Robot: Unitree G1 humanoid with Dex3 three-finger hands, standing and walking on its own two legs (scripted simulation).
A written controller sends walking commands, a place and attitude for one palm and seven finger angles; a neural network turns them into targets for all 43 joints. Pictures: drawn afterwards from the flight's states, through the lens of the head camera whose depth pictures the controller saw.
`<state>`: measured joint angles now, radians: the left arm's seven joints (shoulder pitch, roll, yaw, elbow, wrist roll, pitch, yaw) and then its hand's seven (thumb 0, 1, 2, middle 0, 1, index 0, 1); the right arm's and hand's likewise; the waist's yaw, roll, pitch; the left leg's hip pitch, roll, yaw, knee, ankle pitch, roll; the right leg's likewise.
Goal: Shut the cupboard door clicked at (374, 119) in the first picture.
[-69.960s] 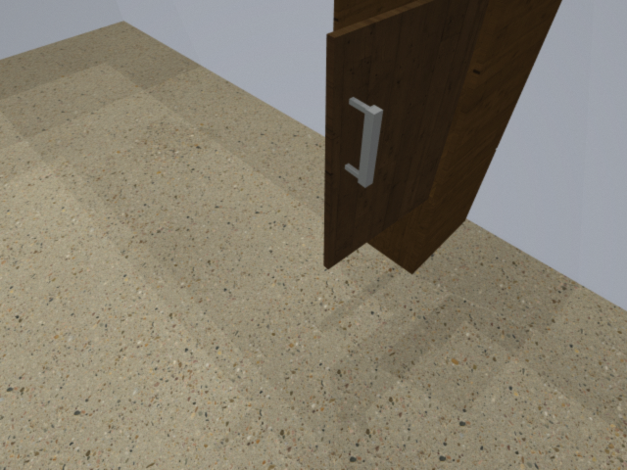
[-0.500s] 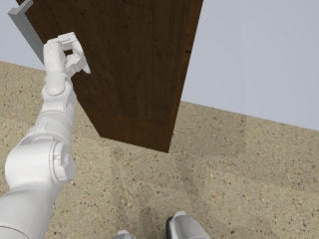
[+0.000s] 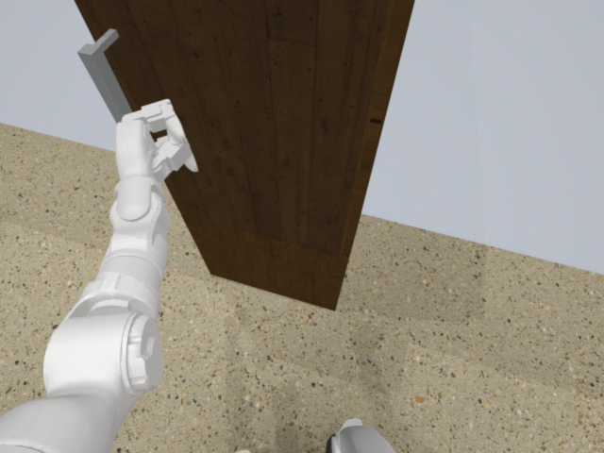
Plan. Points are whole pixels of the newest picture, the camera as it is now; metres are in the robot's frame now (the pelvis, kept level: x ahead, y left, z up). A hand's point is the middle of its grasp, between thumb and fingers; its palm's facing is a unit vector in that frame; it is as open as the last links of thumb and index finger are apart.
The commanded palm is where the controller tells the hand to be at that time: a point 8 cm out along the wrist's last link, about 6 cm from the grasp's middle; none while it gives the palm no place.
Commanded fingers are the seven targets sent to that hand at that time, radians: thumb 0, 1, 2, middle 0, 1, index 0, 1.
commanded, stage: draw the hand back to the body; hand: left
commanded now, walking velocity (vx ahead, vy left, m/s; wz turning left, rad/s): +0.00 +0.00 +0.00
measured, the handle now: (123, 91) +0.63 +0.23 +0.09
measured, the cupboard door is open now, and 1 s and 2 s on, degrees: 0 0 0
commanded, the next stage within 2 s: step back with the hand held close in 1.46 s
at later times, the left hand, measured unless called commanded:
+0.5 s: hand (87, 246) +0.33 +0.19 +0.15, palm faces +0.14 -0.98 -0.14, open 3.1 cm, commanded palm +0.28 +0.24 +0.16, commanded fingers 0.00 0.90 0.90 -0.97 -1.14 -0.97 -1.14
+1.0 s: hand out of the picture +0.21 +0.27 +0.19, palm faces +0.45 -0.82 -0.36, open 5.4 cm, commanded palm +0.15 +0.31 +0.21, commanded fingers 0.00 0.90 0.90 -0.28 -0.39 -0.28 -0.39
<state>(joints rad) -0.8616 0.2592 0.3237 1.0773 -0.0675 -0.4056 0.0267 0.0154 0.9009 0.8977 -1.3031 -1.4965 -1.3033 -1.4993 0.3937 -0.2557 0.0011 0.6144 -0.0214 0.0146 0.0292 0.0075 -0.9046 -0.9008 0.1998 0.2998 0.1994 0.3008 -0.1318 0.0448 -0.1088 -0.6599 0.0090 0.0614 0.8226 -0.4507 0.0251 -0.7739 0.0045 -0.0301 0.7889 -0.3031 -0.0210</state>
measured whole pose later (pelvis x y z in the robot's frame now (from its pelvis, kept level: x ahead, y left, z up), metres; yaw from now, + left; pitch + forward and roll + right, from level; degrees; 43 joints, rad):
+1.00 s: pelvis +0.01 +0.01 +0.04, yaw +3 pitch -4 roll -1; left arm 0.35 0.32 0.29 -0.27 -0.07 -0.08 0.09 0.01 0.89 0.90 -0.56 -0.67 -0.56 -0.68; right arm 0.21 -0.22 0.03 0.63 0.01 -0.04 -0.07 0.02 -0.90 -0.90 0.20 0.30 0.20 0.30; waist 0.05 0.09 0.01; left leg -0.04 -0.02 0.01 0.40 -0.29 0.04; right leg -0.13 -0.01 -0.07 0.39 -0.18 0.00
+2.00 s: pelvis -0.03 +0.03 +0.03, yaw +3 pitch +0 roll +0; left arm 0.55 0.43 0.45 -0.48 -0.06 -0.17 0.14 0.01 0.89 0.90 -0.22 -0.30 -0.22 -0.30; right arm 0.23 -0.22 -0.02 0.56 0.00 -0.01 -0.09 0.02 -0.90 -0.90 0.20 0.30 0.20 0.30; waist 0.01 0.02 0.00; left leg -0.25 -0.07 0.03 0.56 -0.30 0.07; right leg -0.37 -0.05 0.00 0.61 -0.19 0.01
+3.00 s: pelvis -0.20 -0.02 +0.02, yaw +2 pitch +6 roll -3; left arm 0.46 0.39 0.47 -0.52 -0.07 -0.26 0.18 0.01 0.90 0.90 -0.21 -0.30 -0.21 -0.30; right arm 0.12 -0.14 0.02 0.65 -0.02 -0.16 -0.05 0.01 -0.90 -0.90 0.20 0.30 0.20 0.30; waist 0.06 0.01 -0.04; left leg -0.58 0.11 0.08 0.42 0.06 0.01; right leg -0.13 0.04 0.01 0.50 -0.42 0.01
